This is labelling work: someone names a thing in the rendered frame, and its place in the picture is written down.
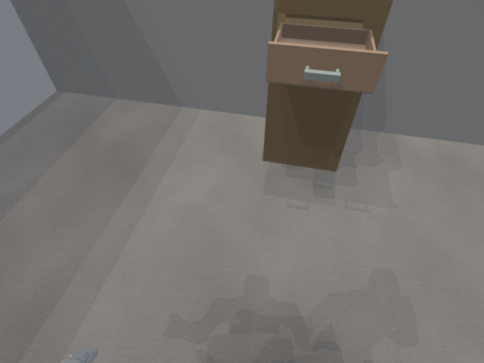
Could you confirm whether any cabinet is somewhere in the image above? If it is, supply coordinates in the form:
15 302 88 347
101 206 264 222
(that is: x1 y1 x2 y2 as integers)
263 0 393 172

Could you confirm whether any drawer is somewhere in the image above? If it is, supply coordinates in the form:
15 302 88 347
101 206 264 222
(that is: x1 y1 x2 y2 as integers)
265 23 388 94

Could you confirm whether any handle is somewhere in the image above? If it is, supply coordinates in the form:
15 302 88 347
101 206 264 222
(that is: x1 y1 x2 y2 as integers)
303 66 341 82

